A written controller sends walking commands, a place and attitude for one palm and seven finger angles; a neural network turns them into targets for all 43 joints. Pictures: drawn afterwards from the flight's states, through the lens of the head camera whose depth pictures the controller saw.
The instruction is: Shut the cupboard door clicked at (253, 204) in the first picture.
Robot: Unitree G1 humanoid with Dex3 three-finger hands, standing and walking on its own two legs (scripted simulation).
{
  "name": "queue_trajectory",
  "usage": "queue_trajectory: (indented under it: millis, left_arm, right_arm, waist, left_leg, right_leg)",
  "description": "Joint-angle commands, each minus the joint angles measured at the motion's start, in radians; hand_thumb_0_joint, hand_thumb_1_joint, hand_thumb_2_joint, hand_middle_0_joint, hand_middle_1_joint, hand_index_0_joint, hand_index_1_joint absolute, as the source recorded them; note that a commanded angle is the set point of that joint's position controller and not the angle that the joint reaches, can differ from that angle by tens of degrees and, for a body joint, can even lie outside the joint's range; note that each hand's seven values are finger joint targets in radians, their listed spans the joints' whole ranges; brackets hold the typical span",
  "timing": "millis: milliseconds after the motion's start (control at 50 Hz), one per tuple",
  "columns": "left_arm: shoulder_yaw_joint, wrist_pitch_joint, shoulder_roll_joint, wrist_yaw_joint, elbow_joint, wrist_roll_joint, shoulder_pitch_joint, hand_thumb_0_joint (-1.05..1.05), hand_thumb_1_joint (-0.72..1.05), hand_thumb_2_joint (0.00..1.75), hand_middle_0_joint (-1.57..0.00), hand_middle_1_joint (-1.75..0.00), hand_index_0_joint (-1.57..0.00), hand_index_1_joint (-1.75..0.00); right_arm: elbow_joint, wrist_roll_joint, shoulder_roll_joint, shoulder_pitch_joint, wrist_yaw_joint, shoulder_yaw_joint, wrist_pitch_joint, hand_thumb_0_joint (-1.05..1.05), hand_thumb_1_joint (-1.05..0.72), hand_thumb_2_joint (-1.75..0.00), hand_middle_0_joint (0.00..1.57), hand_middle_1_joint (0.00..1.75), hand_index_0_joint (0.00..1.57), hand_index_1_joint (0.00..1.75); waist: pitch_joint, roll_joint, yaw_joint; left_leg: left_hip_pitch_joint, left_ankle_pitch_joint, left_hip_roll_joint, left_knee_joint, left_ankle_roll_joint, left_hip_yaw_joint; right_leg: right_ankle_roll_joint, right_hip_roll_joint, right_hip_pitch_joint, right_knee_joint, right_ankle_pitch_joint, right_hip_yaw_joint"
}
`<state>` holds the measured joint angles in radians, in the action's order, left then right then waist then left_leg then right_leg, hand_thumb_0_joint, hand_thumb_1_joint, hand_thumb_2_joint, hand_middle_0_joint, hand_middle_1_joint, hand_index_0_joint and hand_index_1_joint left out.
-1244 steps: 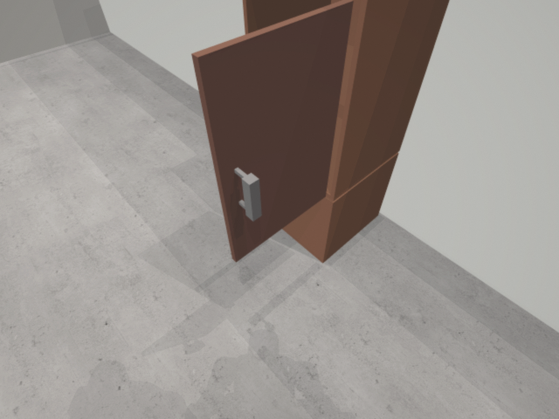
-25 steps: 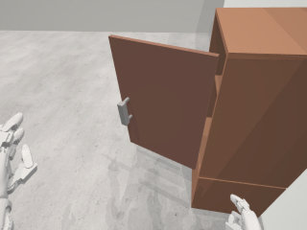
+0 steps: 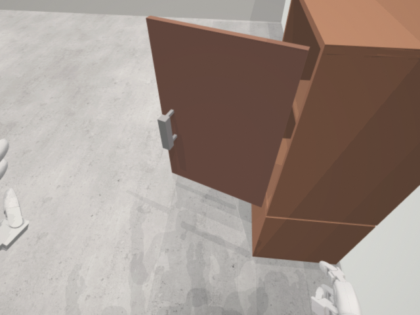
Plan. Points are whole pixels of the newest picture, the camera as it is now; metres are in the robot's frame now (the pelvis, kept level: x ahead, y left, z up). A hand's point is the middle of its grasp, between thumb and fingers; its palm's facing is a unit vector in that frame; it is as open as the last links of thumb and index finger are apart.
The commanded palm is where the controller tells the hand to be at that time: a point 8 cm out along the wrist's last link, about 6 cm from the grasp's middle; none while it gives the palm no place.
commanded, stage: step back with the hand held close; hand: left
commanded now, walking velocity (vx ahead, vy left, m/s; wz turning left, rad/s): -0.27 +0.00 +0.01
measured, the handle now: (169, 129) +0.66 +0.17 -0.07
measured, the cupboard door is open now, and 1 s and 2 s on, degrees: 70 70 70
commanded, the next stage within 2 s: stop stepping back and stand still in 1.04 s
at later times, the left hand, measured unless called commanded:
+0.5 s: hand out of the picture +0.14 +0.27 +0.16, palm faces +0.48 -0.73 -0.48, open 7.4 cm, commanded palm +0.07 +0.30 +0.18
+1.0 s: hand out of the picture +0.08 +0.28 +0.17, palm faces +0.45 -0.80 -0.38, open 7.4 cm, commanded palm +0.02 +0.31 +0.18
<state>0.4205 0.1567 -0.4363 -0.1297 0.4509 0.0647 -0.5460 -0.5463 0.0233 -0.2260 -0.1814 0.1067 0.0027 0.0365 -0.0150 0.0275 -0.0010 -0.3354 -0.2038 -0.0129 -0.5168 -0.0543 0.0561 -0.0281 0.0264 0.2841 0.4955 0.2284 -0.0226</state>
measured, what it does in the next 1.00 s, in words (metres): walks backwards: right foot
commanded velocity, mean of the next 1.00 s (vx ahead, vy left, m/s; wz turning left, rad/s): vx -0.37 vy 0.00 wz -0.04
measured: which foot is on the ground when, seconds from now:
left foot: down 0.00-1.00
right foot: down 0.00-0.70, up 0.72-0.94, down 0.96-1.00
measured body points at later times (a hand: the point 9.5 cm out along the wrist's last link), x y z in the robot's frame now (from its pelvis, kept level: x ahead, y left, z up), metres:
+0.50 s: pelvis -0.05 -0.01 -0.01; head -0.04 +0.01 +0.43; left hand +0.11 +0.31 +0.19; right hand +0.12 -0.24 -0.09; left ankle +0.04 +0.08 -0.73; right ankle +0.01 -0.14 -0.74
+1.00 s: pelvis -0.13 +0.01 -0.01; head -0.10 +0.04 +0.44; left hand +0.05 +0.32 +0.19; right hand +0.08 -0.20 -0.08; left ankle +0.04 +0.09 -0.73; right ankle -0.22 -0.15 -0.74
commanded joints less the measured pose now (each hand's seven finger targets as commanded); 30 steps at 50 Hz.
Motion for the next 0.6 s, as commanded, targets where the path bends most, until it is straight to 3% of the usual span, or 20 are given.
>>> queue_trajectory:
  millis: [0, 20, 60, 100, 140, 200, 240, 300, 340, 400, 420, 440, 500, 520, 540, 580]
  left_arm:
    - [0.167, 0.087, -0.195, -0.031, 0.198, -0.010, 0.033, 0.00, 0.90, 0.90, -0.20, -0.30, -0.20, -0.30]
    - [0.142, 0.092, -0.160, -0.030, 0.195, -0.010, 0.029, 0.00, 0.90, 0.90, -0.20, -0.30, -0.20, -0.30]
    - [0.145, 0.102, -0.162, -0.034, 0.198, -0.015, 0.039, 0.00, 0.90, 0.90, -0.20, -0.30, -0.20, -0.30]
    - [0.160, 0.112, -0.184, -0.035, 0.219, -0.020, 0.058, 0.00, 0.90, 0.90, -0.20, -0.30, -0.20, -0.30]
    - [0.128, 0.120, -0.158, -0.038, 0.229, -0.019, 0.067, 0.00, 0.90, 0.90, -0.20, -0.30, -0.20, -0.30]
    - [0.147, 0.132, -0.186, -0.048, 0.251, -0.023, 0.084, 0.00, 0.90, 0.90, -0.20, -0.30, -0.20, -0.30]
    - [0.118, 0.140, -0.155, -0.050, 0.248, -0.026, 0.100, 0.00, 0.90, 0.90, -0.20, -0.30, -0.20, -0.30]
    - [0.156, 0.154, -0.180, -0.054, 0.233, -0.039, 0.094, 0.00, 0.90, 0.90, -0.20, -0.30, -0.20, -0.30]
    - [0.160, 0.166, -0.172, -0.046, 0.245, -0.036, 0.076, 0.00, 0.90, 0.90, -0.20, -0.30, -0.20, -0.30]
    - [0.191, 0.170, -0.180, -0.036, 0.207, -0.033, 0.009, 0.00, 0.90, 0.90, -0.20, -0.30, -0.20, -0.30]
    - [0.161, 0.170, -0.155, -0.030, 0.233, -0.028, 0.032, 0.00, 0.90, 0.90, -0.20, -0.30, -0.20, -0.30]
    - [0.170, 0.171, -0.168, -0.031, 0.239, -0.027, 0.043, 0.00, 0.90, 0.90, -0.20, -0.30, -0.20, -0.30]
    - [0.161, 0.162, -0.191, -0.044, 0.236, -0.021, 0.046, 0.00, 0.90, 0.90, -0.20, -0.30, -0.20, -0.30]
    - [0.130, 0.154, -0.177, -0.050, 0.241, -0.015, 0.053, 0.00, 0.90, 0.90, -0.20, -0.30, -0.20, -0.30]
    - [0.130, 0.151, -0.189, -0.059, 0.242, -0.016, 0.064, 0.00, 0.90, 0.90, -0.20, -0.30, -0.20, -0.30]
    - [0.146, 0.149, -0.212, -0.072, 0.258, -0.017, 0.061, 0.00, 0.90, 0.90, -0.20, -0.30, -0.20, -0.30]
  right_arm:
    - [0.157, -0.004, -0.155, 0.096, 0.008, -0.056, -0.074, 0.00, -0.90, -0.90, 0.20, 0.30, 0.20, 0.30]
    - [0.156, -0.003, -0.144, 0.083, 0.007, -0.051, -0.078, 0.00, -0.90, -0.90, 0.20, 0.30, 0.20, 0.30]
    - [0.151, -0.005, -0.147, 0.074, 0.006, -0.054, -0.091, 0.00, -0.90, -0.90, 0.20, 0.30, 0.20, 0.30]
    - [0.143, -0.010, -0.154, 0.074, 0.004, -0.058, -0.105, 0.00, -0.90, -0.90, 0.20, 0.30, 0.20, 0.30]
    - [0.136, -0.011, -0.142, 0.060, 0.001, -0.053, -0.116, 0.00, -0.90, -0.90, 0.20, 0.30, 0.20, 0.30]
    - [0.118, -0.020, -0.147, 0.062, 0.002, -0.054, -0.134, 0.00, -0.90, -0.90, 0.20, 0.30, 0.20, 0.30]
    - [0.114, -0.021, -0.143, 0.061, 0.004, -0.049, -0.143, 0.00, -0.90, -0.90, 0.20, 0.30, 0.20, 0.30]
    - [0.108, -0.023, -0.156, 0.071, 0.006, -0.053, -0.155, 0.00, -0.90, -0.90, 0.20, 0.30, 0.20, 0.30]
    - [0.112, -0.022, -0.146, 0.072, 0.004, -0.055, -0.161, 0.00, -0.90, -0.90, 0.20, 0.30, 0.20, 0.30]
    - [0.111, -0.024, -0.149, 0.057, -0.007, -0.064, -0.162, 0.00, -0.90, -0.90, 0.20, 0.30, 0.20, 0.30]
    - [0.111, -0.019, -0.141, 0.060, -0.011, -0.060, -0.160, 0.00, -0.90, -0.90, 0.20, 0.30, 0.20, 0.30]
    - [0.112, -0.019, -0.142, 0.058, -0.012, -0.064, -0.160, 0.00, -0.90, -0.90, 0.20, 0.30, 0.20, 0.30]
    - [0.087, -0.025, -0.123, 0.037, -0.024, -0.069, -0.150, 0.00, -0.90, -0.90, 0.20, 0.30, 0.20, 0.30]
    - [0.081, -0.025, -0.100, 0.041, -0.028, -0.060, -0.142, 0.00, -0.90, -0.90, 0.20, 0.30, 0.20, 0.30]
    - [0.072, -0.023, -0.098, 0.040, -0.031, -0.061, -0.137, 0.00, -0.90, -0.90, 0.20, 0.30, 0.20, 0.30]
    - [0.071, -0.020, -0.095, 0.049, -0.026, -0.059, -0.124, 0.00, -0.90, -0.90, 0.20, 0.30, 0.20, 0.30]
  waist:
    - [-0.070, 0.090, -0.006]
    - [-0.063, 0.086, -0.001]
    - [-0.065, 0.072, 0.000]
    - [-0.072, 0.056, 0.001]
    - [-0.066, 0.025, 0.006]
    - [-0.055, 0.045, 0.008]
    - [-0.037, 0.062, 0.010]
    - [-0.039, 0.152, 0.002]
    - [-0.074, 0.165, -0.002]
    - [-0.083, 0.125, -0.001]
    - [-0.090, 0.085, 0.002]
    - [-0.090, 0.048, 0.003]
    - [-0.090, -0.084, 0.011]
    - [-0.086, -0.135, 0.014]
    - [-0.099, -0.172, 0.018]
    - [-0.108, -0.153, 0.024]
  left_leg:
    - [-0.312, -0.330, 0.151, 0.248, -0.039, -0.194]
    - [-0.339, -0.357, 0.149, 0.246, -0.040, -0.198]
    - [-0.357, -0.389, 0.144, 0.221, -0.041, -0.191]
    - [-0.337, -0.388, 0.127, 0.182, -0.035, -0.180]
    - [-0.283, -0.352, 0.104, 0.130, -0.019, -0.159]
    - [-0.231, -0.355, 0.105, 0.121, -0.014, -0.168]
    - [-0.250, -0.388, 0.119, 0.152, -0.016, -0.186]
    - [-0.388, -0.468, 0.176, 0.261, -0.042, -0.252]
    - [-0.426, -0.437, 0.198, 0.265, -0.057, -0.263]
    - [-0.475, -0.422, 0.181, 0.216, -0.059, -0.246]
    - [-0.459, -0.413, 0.167, 0.182, -0.049, -0.220]
    - [-0.437, -0.408, 0.144, 0.128, -0.039, -0.194]
    - [-0.230, -0.285, 0.049, -0.101, 0.030, -0.109]
    - [-0.137, -0.210, 0.029, -0.170, 0.049, -0.092]
    - [-0.077, -0.170, 0.019, -0.213, 0.056, -0.082]
    - [-0.008, -0.143, 0.020, -0.198, 0.049, -0.082]
  right_leg:
    - [0.012, -0.019, -0.278, 0.066, -0.088, 0.047]
    - [0.015, -0.016, -0.282, 0.074, -0.075, 0.048]
    - [0.019, -0.011, -0.273, 0.067, -0.049, 0.064]
    - [0.025, 0.004, -0.240, 0.033, -0.015, 0.088]
    - [0.040, 0.031, -0.160, -0.015, 0.051, 0.114]
    - [0.047, 0.034, -0.080, -0.052, 0.146, 0.124]
    - [0.041, 0.015, -0.077, -0.039, 0.187, 0.104]
    - [0.020, -0.052, -0.224, 0.095, 0.067, 0.056]
    - [0.015, -0.070, -0.296, 0.170, -0.061, 0.056]
    - [0.024, -0.061, -0.330, 0.177, -0.136, 0.100]
    - [0.030, -0.045, -0.305, 0.164, -0.130, 0.120]
    - [0.040, -0.019, -0.261, 0.117, -0.097, 0.170]
    - [0.122, 0.152, 0.008, -0.116, 0.076, 0.363]
    - [0.146, 0.204, 0.100, -0.163, 0.083, 0.376]
    - [0.158, 0.227, 0.144, -0.184, 0.075, 0.359]
    - [0.142, 0.211, 0.190, -0.178, 0.066, 0.292]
